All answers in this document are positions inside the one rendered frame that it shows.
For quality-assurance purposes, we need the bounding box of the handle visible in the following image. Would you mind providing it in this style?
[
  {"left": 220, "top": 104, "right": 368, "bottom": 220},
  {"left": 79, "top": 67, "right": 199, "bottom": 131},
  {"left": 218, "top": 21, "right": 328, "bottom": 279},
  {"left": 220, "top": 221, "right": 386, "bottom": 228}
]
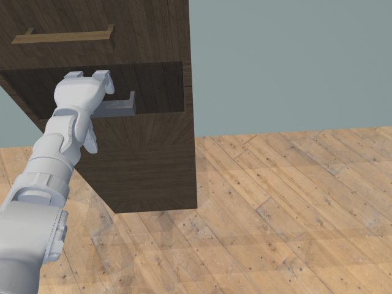
[
  {"left": 90, "top": 91, "right": 136, "bottom": 118},
  {"left": 11, "top": 31, "right": 116, "bottom": 58}
]

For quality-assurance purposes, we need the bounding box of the robot left upper arm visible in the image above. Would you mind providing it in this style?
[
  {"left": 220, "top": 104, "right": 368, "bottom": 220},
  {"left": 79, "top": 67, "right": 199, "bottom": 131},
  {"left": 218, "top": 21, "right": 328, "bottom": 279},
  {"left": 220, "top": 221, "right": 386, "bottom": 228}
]
[{"left": 0, "top": 200, "right": 69, "bottom": 294}]

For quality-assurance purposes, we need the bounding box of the drawer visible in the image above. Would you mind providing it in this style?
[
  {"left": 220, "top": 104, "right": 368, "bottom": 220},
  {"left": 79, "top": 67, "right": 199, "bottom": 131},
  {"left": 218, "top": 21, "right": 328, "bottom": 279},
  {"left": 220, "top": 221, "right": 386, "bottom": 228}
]
[{"left": 1, "top": 61, "right": 184, "bottom": 119}]

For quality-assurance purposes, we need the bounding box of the cabinet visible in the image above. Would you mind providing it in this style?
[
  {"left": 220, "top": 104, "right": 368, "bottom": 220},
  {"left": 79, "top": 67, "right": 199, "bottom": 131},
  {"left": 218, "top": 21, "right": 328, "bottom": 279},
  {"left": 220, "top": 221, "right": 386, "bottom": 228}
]
[{"left": 0, "top": 0, "right": 197, "bottom": 214}]

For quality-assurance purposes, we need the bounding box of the robot left forearm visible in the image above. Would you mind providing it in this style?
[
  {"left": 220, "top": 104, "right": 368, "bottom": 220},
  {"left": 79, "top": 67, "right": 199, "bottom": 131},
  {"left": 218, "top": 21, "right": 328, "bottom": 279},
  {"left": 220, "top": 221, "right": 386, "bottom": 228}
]
[{"left": 0, "top": 105, "right": 91, "bottom": 219}]

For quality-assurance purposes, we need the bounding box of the robot left hand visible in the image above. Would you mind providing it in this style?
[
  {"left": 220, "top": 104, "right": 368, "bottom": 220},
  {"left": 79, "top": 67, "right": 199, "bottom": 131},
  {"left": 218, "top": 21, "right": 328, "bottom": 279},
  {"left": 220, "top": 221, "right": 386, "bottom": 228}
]
[{"left": 54, "top": 70, "right": 115, "bottom": 154}]

